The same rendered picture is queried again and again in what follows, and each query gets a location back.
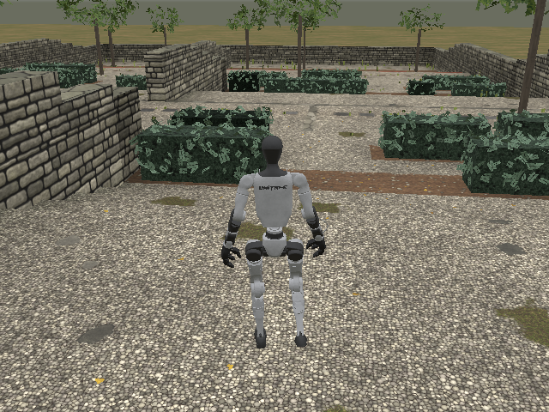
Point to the robot left upper arm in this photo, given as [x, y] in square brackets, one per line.
[246, 182]

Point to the left robot forearm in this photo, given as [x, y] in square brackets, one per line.
[232, 232]

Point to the robot right upper arm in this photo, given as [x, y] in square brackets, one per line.
[300, 181]

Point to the robot right hand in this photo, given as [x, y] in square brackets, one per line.
[315, 244]

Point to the robot left thigh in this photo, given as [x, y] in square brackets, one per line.
[253, 252]

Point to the robot left hand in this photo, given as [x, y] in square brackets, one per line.
[225, 254]

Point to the right robot forearm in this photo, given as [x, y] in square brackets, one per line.
[315, 226]

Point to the right robot foot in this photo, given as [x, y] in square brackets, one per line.
[301, 340]

